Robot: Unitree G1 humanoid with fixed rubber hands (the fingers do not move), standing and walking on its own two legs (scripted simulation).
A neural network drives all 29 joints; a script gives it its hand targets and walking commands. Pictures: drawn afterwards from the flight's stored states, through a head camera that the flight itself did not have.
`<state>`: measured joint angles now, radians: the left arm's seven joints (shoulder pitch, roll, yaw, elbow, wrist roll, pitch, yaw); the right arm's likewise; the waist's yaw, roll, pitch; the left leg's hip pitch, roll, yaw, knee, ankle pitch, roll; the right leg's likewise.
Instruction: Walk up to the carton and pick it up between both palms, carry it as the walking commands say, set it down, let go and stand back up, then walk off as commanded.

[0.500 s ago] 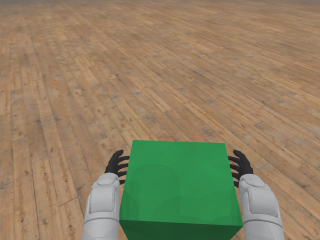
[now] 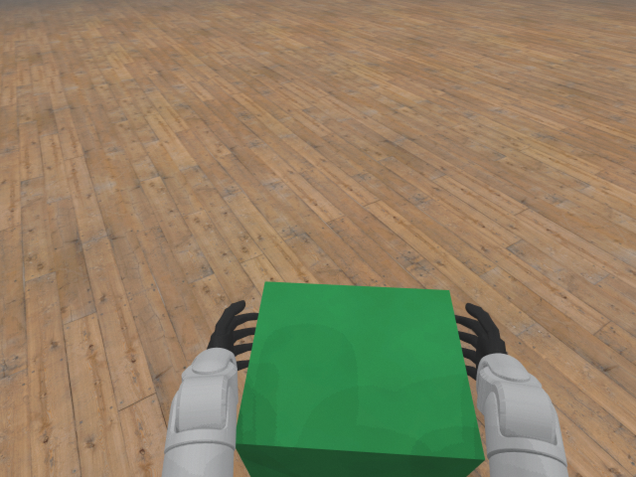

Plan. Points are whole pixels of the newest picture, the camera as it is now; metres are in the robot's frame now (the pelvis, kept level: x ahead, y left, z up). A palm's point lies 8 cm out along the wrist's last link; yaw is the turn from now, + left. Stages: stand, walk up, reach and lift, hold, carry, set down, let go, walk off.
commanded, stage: hold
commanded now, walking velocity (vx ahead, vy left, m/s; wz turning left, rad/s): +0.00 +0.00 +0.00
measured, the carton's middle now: (350, 400) +0.27 +0.00 -0.05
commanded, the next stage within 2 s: carry in 0.46 s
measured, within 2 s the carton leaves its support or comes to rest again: neither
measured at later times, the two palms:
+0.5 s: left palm (223, 361) +0.27 +0.16 +0.05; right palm (497, 370) +0.27 -0.17 +0.05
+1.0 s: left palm (395, 275) +0.41 -0.06 +0.07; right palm out of the picture +0.30 -0.38 +0.06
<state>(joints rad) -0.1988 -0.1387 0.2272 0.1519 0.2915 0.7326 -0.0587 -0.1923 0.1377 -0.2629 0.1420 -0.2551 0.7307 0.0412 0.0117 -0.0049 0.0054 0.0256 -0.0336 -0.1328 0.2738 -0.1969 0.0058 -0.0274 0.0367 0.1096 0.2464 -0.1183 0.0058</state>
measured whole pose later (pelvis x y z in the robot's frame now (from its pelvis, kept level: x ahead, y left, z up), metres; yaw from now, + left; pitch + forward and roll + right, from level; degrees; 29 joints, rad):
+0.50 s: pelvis -0.01 +0.00 +0.00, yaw +0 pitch -6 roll +0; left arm -0.19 -0.14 0.22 0.15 0.27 0.72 -0.04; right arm -0.19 0.14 -0.26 0.12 -0.25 0.73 0.04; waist 0.00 0.01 -0.01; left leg 0.02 -0.04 -0.12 0.29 -0.20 0.01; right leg -0.05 0.03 0.11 0.28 -0.13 0.01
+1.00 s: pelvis +0.14 -0.14 -0.02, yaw -17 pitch +5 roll +4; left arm 0.03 -0.13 0.11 -0.37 0.03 1.13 0.07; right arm 0.06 0.13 -0.18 -0.44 -0.03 1.15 -0.09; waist 0.00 -0.04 -0.21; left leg -0.48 0.10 0.05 1.07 -0.58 -0.10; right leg -0.17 0.03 -0.03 0.49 -0.40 -0.10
